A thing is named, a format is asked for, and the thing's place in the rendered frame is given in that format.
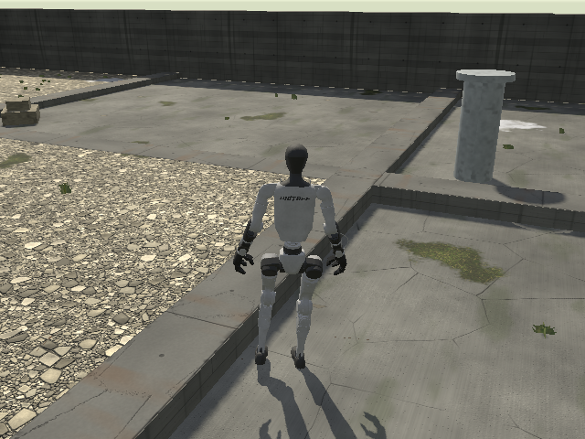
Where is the robot left foot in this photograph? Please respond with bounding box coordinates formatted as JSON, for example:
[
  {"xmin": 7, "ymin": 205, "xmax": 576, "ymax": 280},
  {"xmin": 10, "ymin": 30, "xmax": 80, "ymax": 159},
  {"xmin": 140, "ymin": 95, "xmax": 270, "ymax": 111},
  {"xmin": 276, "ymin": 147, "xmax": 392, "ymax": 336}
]
[{"xmin": 255, "ymin": 345, "xmax": 268, "ymax": 365}]

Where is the robot right upper arm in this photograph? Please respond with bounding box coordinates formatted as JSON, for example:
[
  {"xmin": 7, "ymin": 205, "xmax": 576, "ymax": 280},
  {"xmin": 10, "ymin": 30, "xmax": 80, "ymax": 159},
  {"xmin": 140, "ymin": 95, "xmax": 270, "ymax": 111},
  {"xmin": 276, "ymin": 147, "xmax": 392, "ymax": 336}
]
[{"xmin": 314, "ymin": 185, "xmax": 338, "ymax": 235}]

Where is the left robot hand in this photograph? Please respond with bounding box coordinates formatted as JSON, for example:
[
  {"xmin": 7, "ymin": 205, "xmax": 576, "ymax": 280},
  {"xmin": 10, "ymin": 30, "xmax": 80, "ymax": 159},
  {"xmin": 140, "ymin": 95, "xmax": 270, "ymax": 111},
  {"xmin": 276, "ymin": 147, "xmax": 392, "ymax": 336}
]
[{"xmin": 233, "ymin": 251, "xmax": 254, "ymax": 274}]

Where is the robot left upper arm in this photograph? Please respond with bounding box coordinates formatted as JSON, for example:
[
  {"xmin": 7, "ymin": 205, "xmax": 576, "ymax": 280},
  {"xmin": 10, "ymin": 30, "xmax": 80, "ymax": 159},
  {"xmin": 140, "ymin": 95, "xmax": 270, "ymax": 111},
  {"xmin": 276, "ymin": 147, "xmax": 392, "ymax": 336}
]
[{"xmin": 249, "ymin": 183, "xmax": 277, "ymax": 233}]

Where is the right robot shin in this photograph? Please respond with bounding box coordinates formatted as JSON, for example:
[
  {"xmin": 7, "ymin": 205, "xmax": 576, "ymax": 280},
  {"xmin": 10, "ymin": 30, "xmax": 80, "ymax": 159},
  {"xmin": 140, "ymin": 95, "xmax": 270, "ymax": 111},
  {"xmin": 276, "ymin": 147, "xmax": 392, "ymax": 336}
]
[{"xmin": 296, "ymin": 300, "xmax": 313, "ymax": 357}]

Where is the right robot forearm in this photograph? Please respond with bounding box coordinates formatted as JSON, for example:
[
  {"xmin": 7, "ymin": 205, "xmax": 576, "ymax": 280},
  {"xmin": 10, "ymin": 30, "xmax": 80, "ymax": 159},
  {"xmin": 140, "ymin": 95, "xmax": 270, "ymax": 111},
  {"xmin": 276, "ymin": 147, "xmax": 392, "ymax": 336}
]
[{"xmin": 328, "ymin": 222, "xmax": 345, "ymax": 258}]

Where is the left robot forearm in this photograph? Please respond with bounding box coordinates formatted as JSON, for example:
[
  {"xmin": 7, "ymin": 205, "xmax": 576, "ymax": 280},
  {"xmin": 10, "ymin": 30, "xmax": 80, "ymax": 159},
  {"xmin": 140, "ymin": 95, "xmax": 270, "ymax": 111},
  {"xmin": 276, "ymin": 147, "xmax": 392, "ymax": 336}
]
[{"xmin": 237, "ymin": 219, "xmax": 257, "ymax": 256}]

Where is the right robot hand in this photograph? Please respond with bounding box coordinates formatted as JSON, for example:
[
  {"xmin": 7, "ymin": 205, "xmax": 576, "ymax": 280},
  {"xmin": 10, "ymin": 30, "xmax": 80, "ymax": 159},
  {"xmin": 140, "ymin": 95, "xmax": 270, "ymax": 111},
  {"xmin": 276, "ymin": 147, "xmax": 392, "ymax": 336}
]
[{"xmin": 326, "ymin": 255, "xmax": 347, "ymax": 275}]

